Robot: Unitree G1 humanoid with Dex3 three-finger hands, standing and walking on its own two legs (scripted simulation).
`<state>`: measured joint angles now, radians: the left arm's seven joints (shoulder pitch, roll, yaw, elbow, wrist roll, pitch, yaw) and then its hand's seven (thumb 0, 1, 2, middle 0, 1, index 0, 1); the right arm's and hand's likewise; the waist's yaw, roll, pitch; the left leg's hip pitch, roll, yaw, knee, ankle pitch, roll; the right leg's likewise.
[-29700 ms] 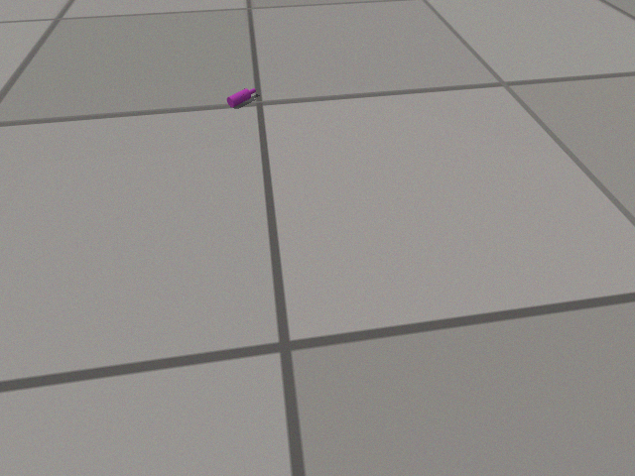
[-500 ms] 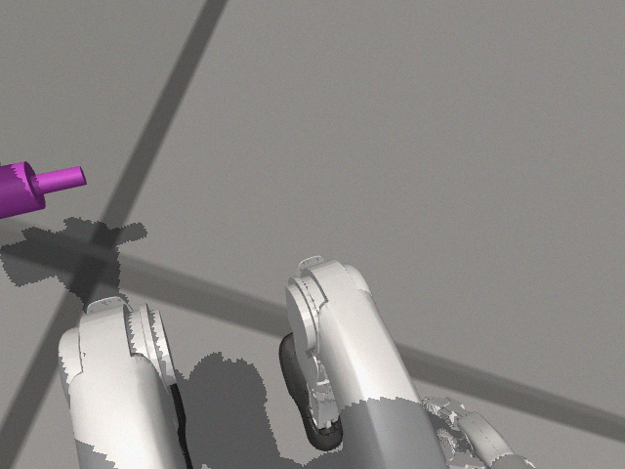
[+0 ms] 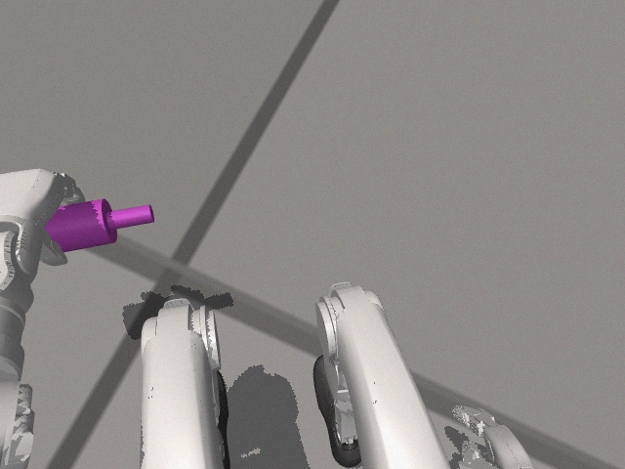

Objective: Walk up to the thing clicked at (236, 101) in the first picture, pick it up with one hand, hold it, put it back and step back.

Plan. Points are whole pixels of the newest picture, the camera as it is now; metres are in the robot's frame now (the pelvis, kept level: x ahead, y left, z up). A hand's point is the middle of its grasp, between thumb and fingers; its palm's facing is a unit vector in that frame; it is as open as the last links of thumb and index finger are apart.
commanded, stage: lift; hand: left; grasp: from above
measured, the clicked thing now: (78, 226) +0.44 +0.28 -0.15
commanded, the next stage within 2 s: hold in 1.18 s
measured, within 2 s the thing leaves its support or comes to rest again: neither
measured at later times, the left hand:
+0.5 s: hand out of the picture +0.36 +0.29 +0.10, palm faces -0.42 -0.13 -0.90, open 8.9 cm
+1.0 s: hand out of the picture +0.37 +0.27 +0.23, palm faces -0.42 -0.11 -0.90, open 8.9 cm
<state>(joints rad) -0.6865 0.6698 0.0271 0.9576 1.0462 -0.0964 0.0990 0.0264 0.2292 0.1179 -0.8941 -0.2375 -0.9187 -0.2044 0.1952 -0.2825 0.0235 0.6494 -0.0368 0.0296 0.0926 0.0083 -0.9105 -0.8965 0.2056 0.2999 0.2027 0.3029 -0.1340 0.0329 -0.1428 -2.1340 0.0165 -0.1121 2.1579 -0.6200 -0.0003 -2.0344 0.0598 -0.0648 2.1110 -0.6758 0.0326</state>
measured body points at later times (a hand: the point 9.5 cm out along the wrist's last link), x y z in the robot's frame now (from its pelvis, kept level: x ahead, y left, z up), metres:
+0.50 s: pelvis +0.02 +0.00 +0.18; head +0.13 +0.03 +0.61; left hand +0.38 +0.29 +0.15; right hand +0.15 -0.25 +0.06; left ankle +0.09 +0.12 -0.37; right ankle +0.10 -0.12 -0.37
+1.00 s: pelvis +0.06 +0.01 +0.31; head +0.12 +0.02 +0.75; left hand +0.39 +0.27 +0.28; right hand +0.16 -0.25 +0.18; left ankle +0.09 +0.12 -0.37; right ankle +0.10 -0.12 -0.37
